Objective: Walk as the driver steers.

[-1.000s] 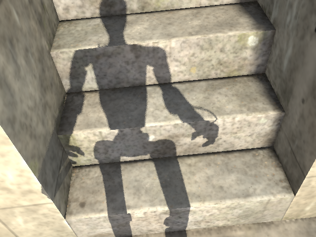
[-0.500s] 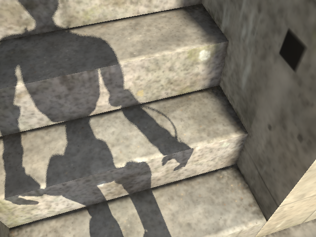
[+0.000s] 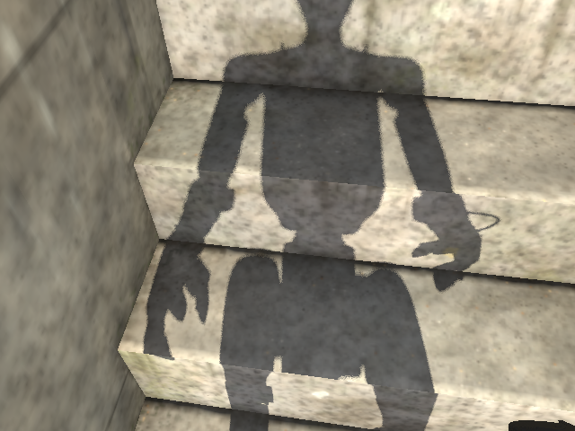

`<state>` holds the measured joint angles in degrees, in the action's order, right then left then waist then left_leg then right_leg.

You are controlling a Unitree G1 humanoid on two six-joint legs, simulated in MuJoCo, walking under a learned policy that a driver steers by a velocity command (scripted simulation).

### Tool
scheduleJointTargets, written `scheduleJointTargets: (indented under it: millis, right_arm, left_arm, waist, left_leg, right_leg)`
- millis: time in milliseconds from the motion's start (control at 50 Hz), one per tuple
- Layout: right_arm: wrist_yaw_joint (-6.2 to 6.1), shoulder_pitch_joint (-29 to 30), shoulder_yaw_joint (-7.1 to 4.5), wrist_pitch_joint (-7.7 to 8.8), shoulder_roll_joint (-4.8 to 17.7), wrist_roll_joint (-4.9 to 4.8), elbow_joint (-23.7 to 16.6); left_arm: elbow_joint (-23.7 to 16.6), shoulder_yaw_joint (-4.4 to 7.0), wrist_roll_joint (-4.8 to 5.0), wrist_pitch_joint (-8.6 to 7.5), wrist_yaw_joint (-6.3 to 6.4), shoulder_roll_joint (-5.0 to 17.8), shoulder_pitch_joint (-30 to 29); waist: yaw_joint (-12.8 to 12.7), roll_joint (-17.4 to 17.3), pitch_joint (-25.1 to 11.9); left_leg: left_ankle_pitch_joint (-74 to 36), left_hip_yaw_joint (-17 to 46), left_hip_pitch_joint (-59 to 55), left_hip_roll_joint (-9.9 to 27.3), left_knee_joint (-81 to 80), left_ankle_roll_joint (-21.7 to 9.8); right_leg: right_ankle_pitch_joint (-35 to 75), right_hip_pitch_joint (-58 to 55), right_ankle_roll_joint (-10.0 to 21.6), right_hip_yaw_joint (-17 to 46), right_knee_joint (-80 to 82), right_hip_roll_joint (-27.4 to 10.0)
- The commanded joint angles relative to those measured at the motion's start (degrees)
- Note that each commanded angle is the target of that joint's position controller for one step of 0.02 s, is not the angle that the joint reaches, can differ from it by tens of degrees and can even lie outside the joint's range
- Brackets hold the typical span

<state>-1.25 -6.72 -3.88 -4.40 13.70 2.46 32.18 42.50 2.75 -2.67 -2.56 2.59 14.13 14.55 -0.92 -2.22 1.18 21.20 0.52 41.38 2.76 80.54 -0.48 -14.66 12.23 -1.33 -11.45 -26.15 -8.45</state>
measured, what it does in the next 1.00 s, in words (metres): climbs, turning right: left foot, then right foot 0.21 m higher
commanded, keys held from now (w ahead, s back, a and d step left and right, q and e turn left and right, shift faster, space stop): w+q+shift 0.06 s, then w+shift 0.08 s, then w+e+shift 0.04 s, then e+shift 0.66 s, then shift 0.16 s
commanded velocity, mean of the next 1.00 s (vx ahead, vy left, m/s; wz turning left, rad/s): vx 0.25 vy -0.17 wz -0.31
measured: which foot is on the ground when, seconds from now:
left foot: up 0.00-0.08, down 0.10-0.46, up 0.48-1.00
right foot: down 0.00-0.08, up 0.10-0.44, down 0.46-1.00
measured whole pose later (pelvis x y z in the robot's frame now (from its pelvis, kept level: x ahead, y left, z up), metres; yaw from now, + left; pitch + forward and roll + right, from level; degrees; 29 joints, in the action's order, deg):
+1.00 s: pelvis +0.34 +0.00 +0.21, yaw -22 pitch +9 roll +4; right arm -1.9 2.3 1.1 1.2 11.2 0.2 26.1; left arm 45.8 -1.2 -0.9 -4.7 -2.1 10.9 28.1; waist -1.3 1.1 -6.6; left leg 39.8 -3.0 69.9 -1.0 97.5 2.8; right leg -19.3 16.7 2.5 26.5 -30.7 7.1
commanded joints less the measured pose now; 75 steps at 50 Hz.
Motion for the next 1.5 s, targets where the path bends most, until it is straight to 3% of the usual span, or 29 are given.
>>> scheduleJointTargets:
  millis: [20, 80, 100, 120, 140, 200, 340, 400, 440, 480, 500, 520, 580, 680, 700, 780, 880, 1000, 1040, 1060, 1080, 1120, 1160, 1200, 1300, 1340, 1380, 1460, 1500]
  right_arm:
    - [-1.34, -3.9, -2.50, -1.42, 5.7, -1.35, -3.9]
    - [-3.39, -29.2, -3.43, 1.52, 4.6, 1.02, 6.3]
    - [-3.32, -26.1, -2.06, 2.39, 3.4, 0.67, 6.5]
    - [-4.29, -22.5, -2.54, 2.31, 10.6, -0.99, 1.5]
    - [-5.30, -16.3, -5.27, 2.47, 16.6, -0.56, -1.8]
    - [-5.87, -8.8, -3.04, 5.31, 11.6, -0.23, 1.9]
    - [-3.61, -11.5, 0.72, 6.29, 4.3, 1.43, 10.1]
    - [-5.20, -5.8, -0.88, 4.93, 10.9, -0.27, 7.4]
    - [-4.36, -2.5, -2.08, 5.21, 16.7, -2.75, 4.3]
    - [0.16, 3.0, -3.37, 6.25, 17.1, -4.46, 0.2]
    - [3.23, 12.4, -1.90, 6.97, 8.6, -1.44, -6.8]
    - [1.98, 14.4, -0.07, 6.59, 0.6, 2.84, -8.7]
    - [-1.65, 7.6, 5.11, 4.56, -10.0, 4.31, -8.4]
    - [-3.51, 3.6, 4.42, 3.99, -3.6, 2.84, -5.8]
    - [0.22, 3.7, 4.05, 6.08, 0.5, -5.93, -9.5]
    - [-1.23, 8.6, 5.64, 9.51, -1.8, -2.27, -6.5]
    - [-3.90, 16.1, 5.12, 9.67, -1.3, -3.85, -11.9]
    - [2.95, 20.1, 8.26, 5.73, -9.2, -2.16, -14.4]
    - [2.49, -0.3, 2.76, 5.96, 3.5, -2.64, -4.9]
    - [-0.02, -10.7, 1.69, 5.37, 6.5, -0.40, -1.3]
    - [0.44, -14.6, 1.25, 3.27, 7.9, 2.87, -0.7]
    - [1.17, -8.9, 2.36, 4.67, 7.0, -0.38, 4.6]
    - [1.69, -2.1, 5.22, 7.99, -4.9, -1.97, 7.7]
    - [0.68, 6.0, 6.86, 10.71, -11.4, -2.43, 8.6]
    - [2.59, -12.8, 3.26, 9.76, -1.7, 3.36, 18.4]
    - [-1.42, -14.8, 0.27, 9.13, 2.4, -3.27, 16.0]
    - [3.97, -15.5, 4.35, 8.55, -3.7, 3.01, 18.7]
    - [4.83, -10.3, 5.67, 8.91, -3.3, 1.89, 18.1]
    - [-4.40, -13.4, -0.77, 11.00, 6.8, -3.00, 17.6]
  left_arm:
    - [-8.2, 0.14, -1.06, -0.61, -1.38, 4.7, -8.1]
    - [-10.4, -0.43, 0.67, -0.01, -3.79, 1.9, -14.7]
    - [-12.9, -2.06, 1.02, -0.45, -3.95, -4.1, -15.3]
    - [-13.3, -3.33, 1.82, -0.72, -5.47, -10.7, 2.0]
    - [-11.7, -1.60, 0.38, 0.49, -5.94, -5.1, 8.9]
    - [-19.1, -1.60, -0.98, 3.16, -4.99, -5.1, -20.9]
    - [-22.2, -2.26, 1.35, 5.17, -1.82, -4.7, -22.5]
    - [-22.3, -4.54, 2.73, 7.97, -1.67, -9.5, -17.5]
    - [-14.7, -1.97, 2.47, 7.82, -0.29, -2.0, 3.6]
    - [-13.8, 1.39, 1.47, 7.43, -0.23, 5.6, 6.4]
    - [-14.9, 4.10, 0.33, 8.30, 1.66, 13.9, 1.6]
    - [-16.1, 4.53, -0.16, 7.68, 1.56, 12.3, -5.6]
    - [-5.1, 2.35, 1.81, 4.63, 0.94, 5.1, -2.3]
    - [-1.0, 1.75, 2.31, 2.37, 0.76, 3.5, 1.9]
    - [1.2, -1.00, -1.89, -0.85, -1.70, 3.0, 6.1]
    - [2.0, -1.81, -1.42, -3.57, -6.25, 3.5, 16.1]
    - [-0.5, -2.29, 0.86, -4.20, -4.06, 6.9, 18.6]
    - [-1.1, 2.04, 1.70, -2.45, -5.91, 15.0, 5.5]
    - [-2.1, 3.62, 2.13, -3.67, -7.57, 12.9, 1.1]
    - [-4.6, 1.89, -0.52, -3.23, -8.69, 3.4, 3.1]
    - [-0.5, 2.34, -0.54, -1.45, -9.70, 3.5, 2.3]
    - [-0.3, 1.52, 3.32, -0.82, -7.70, 2.7, -5.1]
    - [0.2, 0.18, 1.79, -0.71, -4.93, 2.5, -5.9]
    - [-2.1, -1.21, 1.06, -0.31, -3.27, 0.3, -8.1]
    - [-0.3, -2.15, 0.38, 0.82, -5.67, 0.5, -11.5]
    - [-8.3, -3.46, -0.97, 2.06, -3.84, -8.4, -19.2]
    - [-1.4, -2.17, -0.06, 1.38, -6.39, 1.8, -17.9]
    - [0.0, -2.69, -0.93, -2.39, -4.34, 1.0, -20.6]
    - [-4.5, -4.30, 3.18, -0.15, -4.80, -5.8, -22.4]
  waist:
    - [3.4, 18.5, -1.8]
    - [16.7, -2.6, -6.6]
    - [11.2, -7.9, 0.2]
    - [0.6, -18.3, -13.2]
    - [-0.3, -13.3, -24.2]
    - [3.2, -3.6, 3.7]
    - [-0.7, -4.6, 6.3]
    - [-2.1, -10.2, -5.7]
    - [-7.3, -18.2, -21.8]
    - [-11.5, -3.4, -24.8]
    - [-10.9, 21.6, -24.2]
    - [-7.8, 14.8, -19.8]
    - [2.8, 4.2, 2.3]
    - [3.7, 3.3, 0.1]
    - [5.7, 17.0, -17.2]
    - [-0.2, 7.1, -4.8]
    - [-1.2, 6.8, -9.5]
    - [3.9, 14.7, -9.0]
    - [9.6, 7.8, -24.8]
    - [9.2, -14.6, -38.1]
    - [13.3, -24.3, -29.4]
    - [7.7, -10.4, -5.9]
    - [2.9, 10.8, -9.0]
    - [-0.5, 6.9, -11.3]
    - [4.5, -0.3, -10.0]
    - [-0.7, 8.1, -1.7]
    - [5.6, -4.0, -8.9]
    - [4.4, -2.0, -9.8]
    - [1.3, 2.0, -1.3]
  left_leg:
    - [1.6, -9.5, -24.4, -1.7, -25.1, 0.6]
    - [-24.4, -11.4, -43.1, -5.8, -57.5, 3.6]
    - [-33.1, 0.0, -47.1, -1.0, -51.8, 8.6]
    - [-79.8, 32.6, -48.8, 18.5, -49.7, 6.6]
    - [-67.7, 47.5, -48.7, 27.6, -63.4, -5.9]
    - [-43.2, 25.1, -30.6, 20.6, -60.1, -15.5]
    - [-39.0, -10.9, -25.1, 9.9, -71.4, -2.4]
    - [-75.9, -14.4, -34.2, 10.1, -76.7, -8.8]
    - [-127.8, -13.1, -47.1, 15.7, -52.1, -9.7]
    - [-92.3, -6.1, -30.0, 9.1, -18.9, -7.4]
    - [-14.6, -1.5, -5.7, -8.5, 13.6, -3.1]
    - [-5.6, 8.9, 9.1, -9.6, 46.0, -3.0]
    - [-11.8, 8.6, 19.6, -5.1, 45.0, -2.5]
    - [-13.7, 0.3, 15.5, -2.9, 25.7, 1.0]
    - [-11.3, 4.0, 22.2, -4.4, 31.1, 2.7]
    - [-5.4, 8.0, 45.1, -6.5, 55.7, 1.4]
    - [4.9, 1.7, 44.3, -5.0, 45.7, 7.4]
    - [10.7, -10.9, 4.9, -4.3, 2.9, 2.1]
    - [-10.7, -4.7, -17.1, -9.6, -20.9, -0.8]
    - [-26.2, 28.0, -43.8, 1.4, -33.6, -15.4]
    - [-6.1, 59.6, -37.3, 15.7, -53.3, -26.3]
    - [28.9, 44.8, -18.4, 9.5, -51.3, -16.9]
    - [8.1, 25.7, -11.3, 7.0, -43.7, -13.4]
    - [-3.1, 16.1, -10.8, 3.9, -47.9, -10.0]
    - [15.0, 17.0, -20.1, 7.1, -56.8, -14.3]
    - [27.0, 25.5, -8.8, 11.7, -65.6, -14.2]
    - [20.7, 20.9, -19.2, 9.4, -61.8, -14.6]
    - [10.9, 18.4, -12.5, 7.2, -61.7, -13.2]
    - [20.0, 19.8, -4.8, 6.4, -70.0, -16.6]
  right_leg:
    - [-12.9, 11.3, 10.2, -2.6, 11.7, -3.5]
    - [8.2, 11.9, 8.7, -7.0, -35.9, 2.8]
    - [-13.1, 38.6, 7.1, 1.4, -58.5, 4.1]
    - [-10.3, 41.4, 2.1, 13.3, -79.2, 4.9]
    - [-0.3, 37.3, 0.2, 15.1, -90.4, 5.2]
    - [-2.8, 55.4, 0.9, 13.8, -120.3, 6.5]
    - [-12.8, 50.6, 4.5, 11.0, -88.7, 14.1]
    - [-19.9, 26.6, 5.3, 1.8, -55.0, 11.4]
    - [-24.2, 12.0, 8.2, 2.8, -54.6, 16.1]
    - [-22.3, 0.2, 14.5, 25.1, -27.9, 18.6]
    - [-28.8, -0.5, 22.8, 67.9, 2.6, 4.7]
    - [-21.1, 2.9, 25.7, 79.2, 8.4, 0.1]
    - [-11.2, 19.7, 14.5, 48.1, -5.5, 9.0]
    - [30.6, 15.6, 10.6, 30.7, -10.4, 14.1]
    - [15.6, 9.8, 12.8, 34.1, -5.6, 11.4]
    - [5.8, -3.8, 14.6, 47.8, -5.2, 7.2]
    - [25.1, -5.1, 16.2, 51.6, -6.3, 5.1]
    - [75.0, 15.1, 20.5, 51.7, 11.6, -4.9]
    - [106.1, 2.4, 16.8, 37.2, -6.1, 3.4]
    - [66.6, 23.9, 8.6, 36.2, -21.7, 13.4]
    - [6.3, 36.7, 2.9, 36.7, -55.0, 21.5]
    - [16.2, 54.6, 6.3, 31.6, -80.1, 16.4]
    - [14.2, 49.1, 8.2, 28.4, -77.5, 12.9]
    - [0.9, 47.1, 4.9, 26.7, -72.5, 9.3]
    - [11.0, 65.0, 5.7, 20.2, -75.0, 7.3]
    - [12.7, 49.0, 3.6, 15.1, -68.8, 2.7]
    - [5.7, 65.9, 6.7, 13.7, -76.6, 2.6]
    - [2.8, 49.0, 9.5, 11.8, -64.9, 2.7]
    - [-2.8, 29.0, 3.4, 5.7, -39.1, 5.4]
Next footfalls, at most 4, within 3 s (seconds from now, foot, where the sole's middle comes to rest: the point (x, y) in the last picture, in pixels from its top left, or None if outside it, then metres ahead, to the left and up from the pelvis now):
0.10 left None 0.07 0.13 -0.78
0.46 right None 0.29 -0.09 -0.57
1.02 left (284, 319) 0.53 0.06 -0.37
1.62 right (460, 330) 0.51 -0.24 -0.37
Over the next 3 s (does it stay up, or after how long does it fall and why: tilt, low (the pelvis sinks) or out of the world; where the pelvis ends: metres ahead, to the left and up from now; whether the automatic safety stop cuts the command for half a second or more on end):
stays up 0.75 -0.09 0.60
